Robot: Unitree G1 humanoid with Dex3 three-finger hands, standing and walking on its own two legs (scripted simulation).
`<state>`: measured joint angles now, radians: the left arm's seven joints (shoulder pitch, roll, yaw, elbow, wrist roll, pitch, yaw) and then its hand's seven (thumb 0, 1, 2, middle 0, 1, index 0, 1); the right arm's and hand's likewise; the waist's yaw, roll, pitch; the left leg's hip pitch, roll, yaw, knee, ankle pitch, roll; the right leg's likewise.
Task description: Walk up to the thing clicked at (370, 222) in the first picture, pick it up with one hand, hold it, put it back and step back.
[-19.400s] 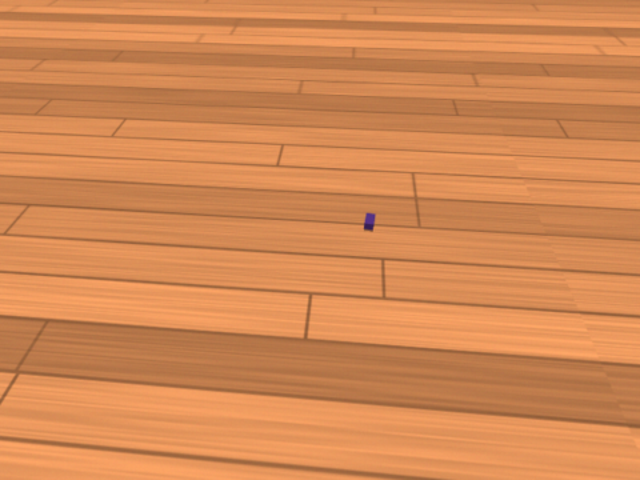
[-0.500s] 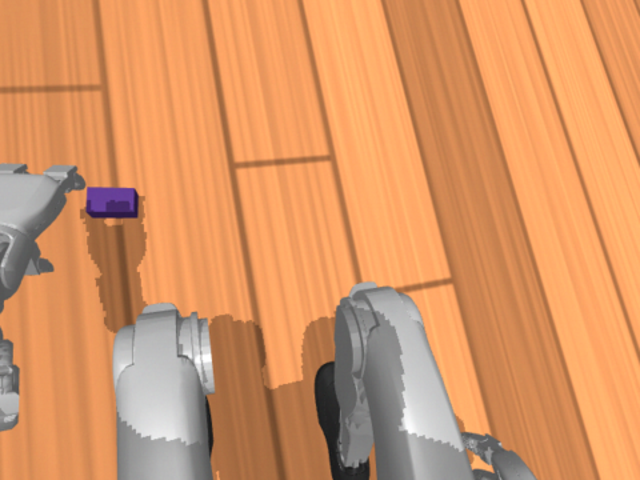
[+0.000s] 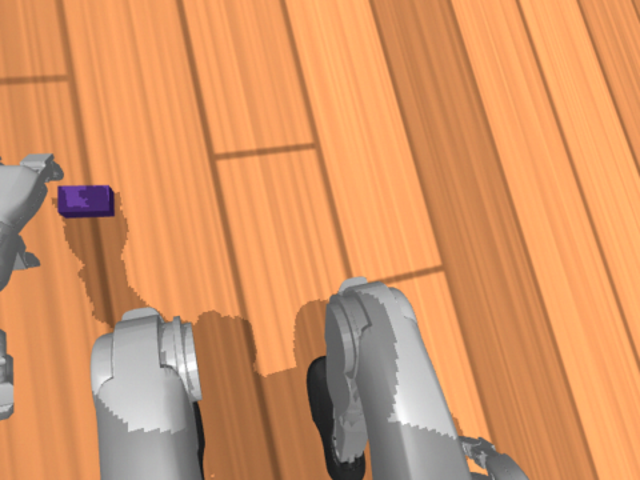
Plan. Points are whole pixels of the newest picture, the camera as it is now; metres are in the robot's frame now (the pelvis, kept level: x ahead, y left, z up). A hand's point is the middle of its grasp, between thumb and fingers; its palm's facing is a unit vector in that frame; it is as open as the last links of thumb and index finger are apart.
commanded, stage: rise first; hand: left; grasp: from above
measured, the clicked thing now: (87, 201) +0.50 +0.27 -0.31
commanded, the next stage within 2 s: approach in 1.44 s
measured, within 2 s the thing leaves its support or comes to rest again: neither
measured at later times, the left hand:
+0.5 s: hand (22, 215) +0.45 +0.31 -0.19, palm faces -0.47 -0.04 -0.88, open 11.9 cm
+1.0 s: hand (20, 209) +0.46 +0.31 -0.19, palm faces -0.47 -0.04 -0.88, open 11.8 cm
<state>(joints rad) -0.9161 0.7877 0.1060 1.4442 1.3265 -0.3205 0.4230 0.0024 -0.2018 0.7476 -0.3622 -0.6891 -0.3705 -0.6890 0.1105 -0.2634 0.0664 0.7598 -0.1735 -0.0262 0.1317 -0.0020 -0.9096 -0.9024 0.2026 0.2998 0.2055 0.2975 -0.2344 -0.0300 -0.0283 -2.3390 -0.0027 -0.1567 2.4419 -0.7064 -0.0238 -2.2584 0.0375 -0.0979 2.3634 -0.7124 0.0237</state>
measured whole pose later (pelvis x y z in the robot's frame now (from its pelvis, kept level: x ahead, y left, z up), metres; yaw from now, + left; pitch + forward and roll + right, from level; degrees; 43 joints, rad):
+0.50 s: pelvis +0.00 +0.00 +0.00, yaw -1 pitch +33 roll -9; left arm -0.98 0.84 0.08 1.51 1.35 -0.31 0.44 0.00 -0.16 0.71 -0.40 -0.67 -0.41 -0.67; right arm 0.12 -0.27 0.11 0.74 -0.17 -0.04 0.14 0.00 -0.91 -0.90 0.20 0.30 0.21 0.30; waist -0.27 -0.05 -0.01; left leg -2.36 -0.01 -0.17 2.46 -0.69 -0.02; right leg -2.26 0.04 -0.11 2.37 -0.70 0.03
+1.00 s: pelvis +0.00 +0.00 +0.00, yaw -2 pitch +33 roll -10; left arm -0.97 0.86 0.09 1.46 1.32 -0.32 0.39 0.00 -0.14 0.70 -0.41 -0.68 -0.42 -0.68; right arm 0.14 -0.27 0.13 0.72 -0.17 -0.03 0.14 0.00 -0.91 -0.90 0.20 0.30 0.21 0.30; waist -0.27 -0.04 0.00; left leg -2.35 -0.01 -0.18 2.46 -0.69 -0.01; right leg -2.25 0.04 -0.12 2.35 -0.69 0.04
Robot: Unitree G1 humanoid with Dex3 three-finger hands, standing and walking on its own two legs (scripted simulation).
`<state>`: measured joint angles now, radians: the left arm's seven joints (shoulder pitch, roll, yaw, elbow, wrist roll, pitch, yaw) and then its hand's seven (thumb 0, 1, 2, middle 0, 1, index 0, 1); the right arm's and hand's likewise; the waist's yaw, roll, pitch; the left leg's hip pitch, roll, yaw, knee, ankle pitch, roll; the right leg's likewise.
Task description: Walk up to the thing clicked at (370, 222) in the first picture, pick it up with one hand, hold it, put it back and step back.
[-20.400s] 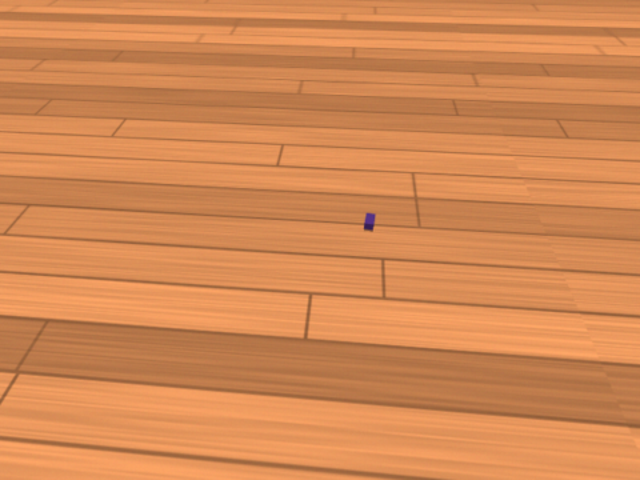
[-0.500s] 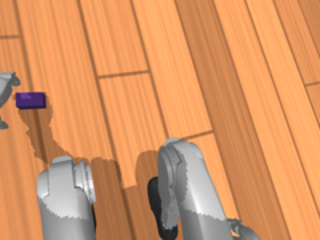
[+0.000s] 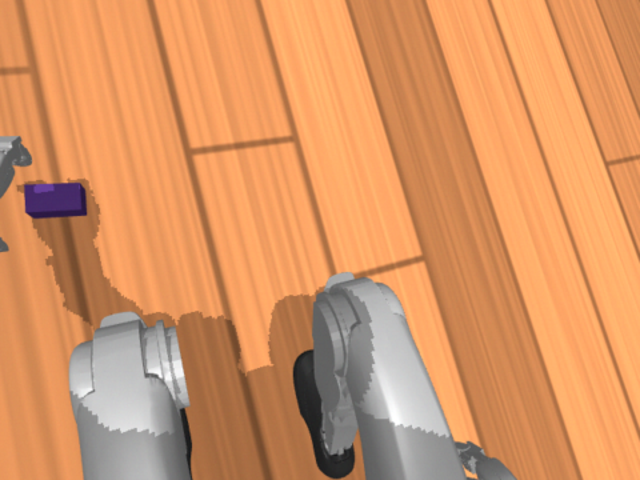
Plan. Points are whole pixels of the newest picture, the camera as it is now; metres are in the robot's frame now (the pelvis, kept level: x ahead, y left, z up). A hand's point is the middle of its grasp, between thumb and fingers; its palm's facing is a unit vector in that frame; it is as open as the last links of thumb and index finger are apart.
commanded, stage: rise first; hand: left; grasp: from above
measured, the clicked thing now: (57, 200) +0.50 +0.28 -0.30
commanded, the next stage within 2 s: approach in 0.44 s
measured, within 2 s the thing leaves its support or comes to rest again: neither
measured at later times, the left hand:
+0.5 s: hand out of the picture +0.46 +0.32 -0.17, palm faces -0.46 -0.04 -0.89, open 11.7 cm
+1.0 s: hand (44, 161) +0.51 +0.26 -0.16, palm faces -0.40 -0.01 -0.92, open 11.2 cm
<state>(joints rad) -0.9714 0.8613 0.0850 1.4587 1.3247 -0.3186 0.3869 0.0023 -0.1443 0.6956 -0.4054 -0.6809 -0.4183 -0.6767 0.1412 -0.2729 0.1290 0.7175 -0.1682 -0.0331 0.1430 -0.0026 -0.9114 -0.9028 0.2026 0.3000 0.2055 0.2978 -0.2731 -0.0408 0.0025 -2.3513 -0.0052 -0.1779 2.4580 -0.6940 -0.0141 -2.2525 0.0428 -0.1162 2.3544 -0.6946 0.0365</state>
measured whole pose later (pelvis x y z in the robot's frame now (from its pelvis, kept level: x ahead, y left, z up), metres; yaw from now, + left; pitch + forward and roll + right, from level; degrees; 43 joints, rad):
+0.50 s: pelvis +0.00 +0.00 +0.00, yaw +0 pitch +33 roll -10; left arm -1.00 0.86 0.07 1.48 1.34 -0.30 0.39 0.00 -0.13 0.68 -0.43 -0.65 -0.44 -0.65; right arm 0.15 -0.27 0.13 0.71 -0.16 -0.03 0.13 0.00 -0.91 -0.90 0.20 0.30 0.21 0.30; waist -0.28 -0.04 -0.02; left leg -2.35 -0.01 -0.17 2.44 -0.68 -0.01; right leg -2.25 0.04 -0.11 2.34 -0.69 0.04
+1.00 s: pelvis +0.00 +0.00 +0.01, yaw +0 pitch +34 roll -10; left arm -1.14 0.81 0.01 1.58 1.36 -0.22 0.45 0.00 -0.08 0.64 -0.46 -0.67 -0.48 -0.66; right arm 0.17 -0.28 0.16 0.68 -0.16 -0.05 0.12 0.00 -0.91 -0.90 0.20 0.30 0.21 0.30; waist -0.36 -0.02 -0.02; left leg -2.36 0.00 -0.17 2.42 -0.67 -0.02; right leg -2.27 0.04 -0.11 2.32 -0.67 0.03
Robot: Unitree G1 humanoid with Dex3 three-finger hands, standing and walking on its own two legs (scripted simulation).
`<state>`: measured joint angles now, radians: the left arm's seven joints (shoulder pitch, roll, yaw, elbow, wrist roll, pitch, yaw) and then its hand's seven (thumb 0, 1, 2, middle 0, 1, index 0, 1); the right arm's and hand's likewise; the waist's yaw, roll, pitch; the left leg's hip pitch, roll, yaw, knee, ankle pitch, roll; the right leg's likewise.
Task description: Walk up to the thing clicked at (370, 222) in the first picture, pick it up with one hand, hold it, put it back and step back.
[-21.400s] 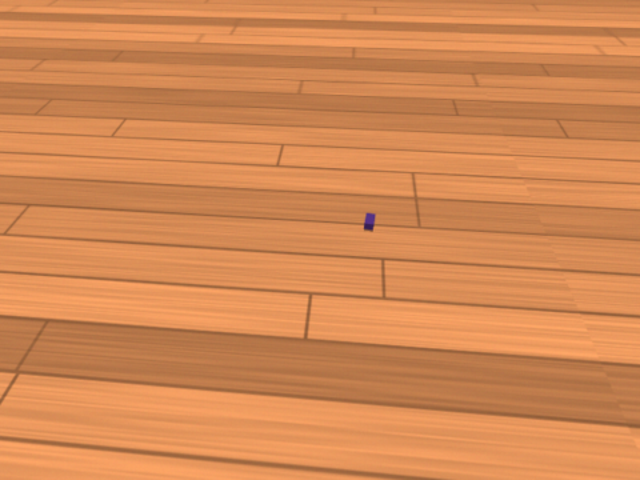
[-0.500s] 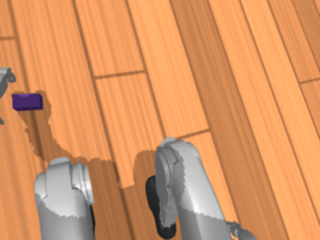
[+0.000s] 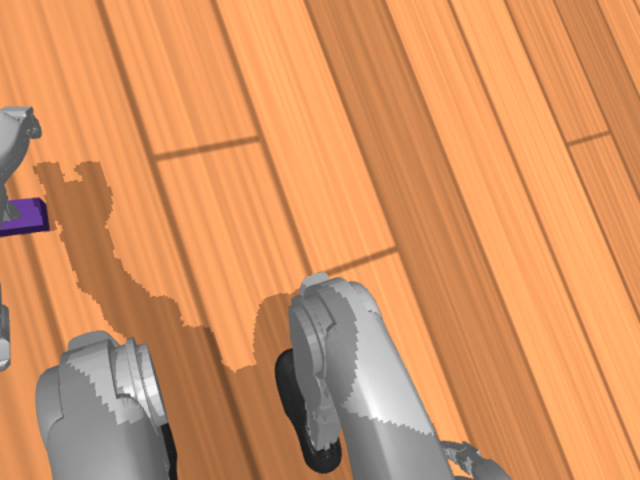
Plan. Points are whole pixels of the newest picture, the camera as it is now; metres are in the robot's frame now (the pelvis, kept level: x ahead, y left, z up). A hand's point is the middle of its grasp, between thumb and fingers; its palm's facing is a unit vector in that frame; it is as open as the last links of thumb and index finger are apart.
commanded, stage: approach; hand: left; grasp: from above
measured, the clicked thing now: (16, 217) +0.50 +0.28 -0.31
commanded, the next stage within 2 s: close in in 0.26 s
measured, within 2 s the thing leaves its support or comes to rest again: neither
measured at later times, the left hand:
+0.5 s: hand out of the picture +0.49 +0.30 -0.19, palm faces -0.45 -0.04 -0.89, open 11.0 cm
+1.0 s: hand (10, 219) +0.48 +0.27 -0.25, palm faces -0.46 -0.03 -0.89, open 11.3 cm
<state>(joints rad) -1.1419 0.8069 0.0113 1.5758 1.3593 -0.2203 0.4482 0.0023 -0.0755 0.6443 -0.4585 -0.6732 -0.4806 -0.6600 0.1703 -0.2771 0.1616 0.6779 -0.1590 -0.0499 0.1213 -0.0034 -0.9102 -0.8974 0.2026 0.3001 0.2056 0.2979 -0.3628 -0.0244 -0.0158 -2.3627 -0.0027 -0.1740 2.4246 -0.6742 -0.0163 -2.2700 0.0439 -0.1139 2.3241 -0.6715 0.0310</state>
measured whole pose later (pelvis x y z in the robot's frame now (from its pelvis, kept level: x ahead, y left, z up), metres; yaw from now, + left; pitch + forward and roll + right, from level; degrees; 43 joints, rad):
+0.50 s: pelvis +0.00 +0.00 -0.01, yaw -1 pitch +33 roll -11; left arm -1.10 0.89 -0.01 1.50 1.32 -0.29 0.36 0.00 -0.04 0.60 -0.49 -0.64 -0.51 -0.62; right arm 0.17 -0.29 0.18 0.67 -0.17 -0.04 0.12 0.00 -0.91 -0.90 0.20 0.30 0.21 0.30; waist -0.32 -0.06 0.03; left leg -2.36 -0.01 -0.20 2.46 -0.68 -0.02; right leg -2.25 0.04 -0.13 2.34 -0.68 0.03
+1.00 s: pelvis +0.00 +0.00 -0.02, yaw -3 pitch +31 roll -12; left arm -1.10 0.95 0.04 1.68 1.38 -0.26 0.56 0.00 -0.06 0.63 -0.46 -0.60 -0.48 -0.60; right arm 0.16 -0.30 0.27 0.66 -0.21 -0.13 0.16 0.00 -0.90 -0.90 0.20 0.30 0.21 0.30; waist -0.41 -0.11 0.10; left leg -2.37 0.00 -0.22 2.50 -0.69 -0.01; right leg -2.27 0.06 -0.15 2.37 -0.66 0.05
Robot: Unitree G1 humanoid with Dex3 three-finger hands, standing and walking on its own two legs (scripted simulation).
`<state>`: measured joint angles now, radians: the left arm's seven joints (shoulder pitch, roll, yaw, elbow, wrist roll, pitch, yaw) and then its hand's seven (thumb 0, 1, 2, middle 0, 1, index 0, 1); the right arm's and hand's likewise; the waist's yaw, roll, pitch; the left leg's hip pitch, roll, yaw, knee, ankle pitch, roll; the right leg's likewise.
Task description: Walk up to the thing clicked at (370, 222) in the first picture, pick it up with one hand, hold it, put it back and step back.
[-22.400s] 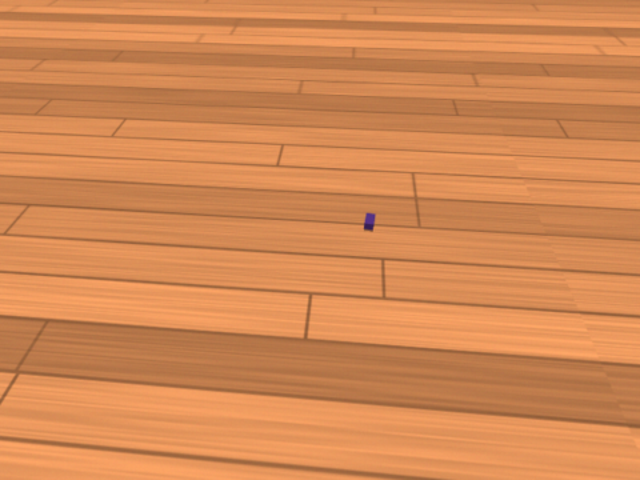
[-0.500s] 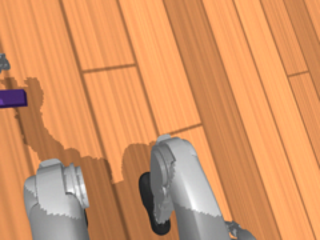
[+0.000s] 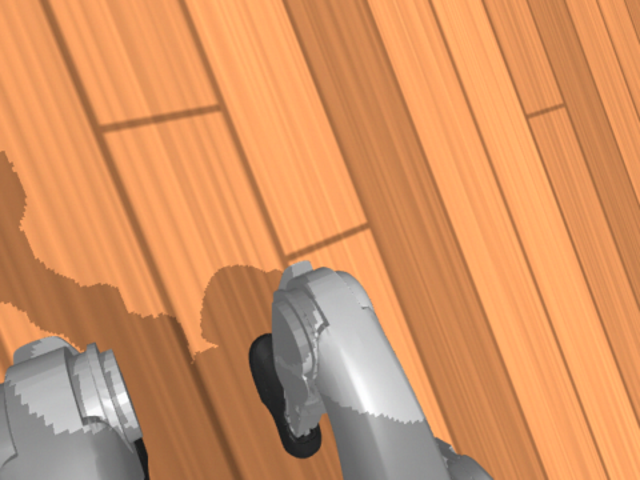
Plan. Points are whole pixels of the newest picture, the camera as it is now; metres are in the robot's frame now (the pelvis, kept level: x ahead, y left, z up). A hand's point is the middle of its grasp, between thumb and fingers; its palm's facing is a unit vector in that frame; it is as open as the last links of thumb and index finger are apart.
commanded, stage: rest palm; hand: left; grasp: from above
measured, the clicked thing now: out of the picture +0.49 +0.30 -0.29
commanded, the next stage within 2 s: close in 1.02 s
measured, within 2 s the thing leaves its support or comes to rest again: neither
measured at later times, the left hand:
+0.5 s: hand out of the picture +0.46 +0.30 -0.25, palm faces -0.48 -0.11 -0.87, open 11.3 cm
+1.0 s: hand out of the picture +0.47 +0.29 -0.26, palm faces -0.45 -0.09 -0.89, open 10.8 cm
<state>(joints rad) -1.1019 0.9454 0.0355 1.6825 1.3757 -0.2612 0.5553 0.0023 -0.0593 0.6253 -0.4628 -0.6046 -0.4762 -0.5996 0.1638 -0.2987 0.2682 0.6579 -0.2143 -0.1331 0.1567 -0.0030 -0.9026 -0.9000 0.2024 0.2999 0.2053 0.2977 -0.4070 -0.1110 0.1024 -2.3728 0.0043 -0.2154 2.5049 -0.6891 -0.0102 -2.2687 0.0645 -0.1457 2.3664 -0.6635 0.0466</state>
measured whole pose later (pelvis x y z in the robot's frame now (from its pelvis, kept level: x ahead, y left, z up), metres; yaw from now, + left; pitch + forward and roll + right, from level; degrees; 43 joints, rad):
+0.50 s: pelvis +0.00 +0.00 +0.00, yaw -2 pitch +29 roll -14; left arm -1.06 1.01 0.08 1.64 1.34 -0.30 0.52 0.00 -0.05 0.61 -0.48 -0.57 -0.48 -0.57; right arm 0.12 -0.34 0.29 0.63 -0.24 -0.14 0.18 0.00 -0.91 -0.90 0.20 0.30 0.20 0.30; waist -0.39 -0.15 0.16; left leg -2.34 0.00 -0.26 2.54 -0.72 -0.02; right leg -2.23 0.07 -0.18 2.37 -0.68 0.05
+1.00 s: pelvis +0.00 +0.00 +0.00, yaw -2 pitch +29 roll -14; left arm -1.10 1.02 0.07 1.71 1.32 -0.21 0.62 0.00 0.01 0.54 -0.52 -0.55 -0.54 -0.55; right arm 0.11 -0.34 0.32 0.62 -0.24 -0.23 0.23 0.00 -0.91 -0.91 0.20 0.30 0.20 0.30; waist -0.42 -0.16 0.18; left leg -2.35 0.02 -0.26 2.53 -0.72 -0.01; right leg -2.24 0.08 -0.18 2.35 -0.67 0.06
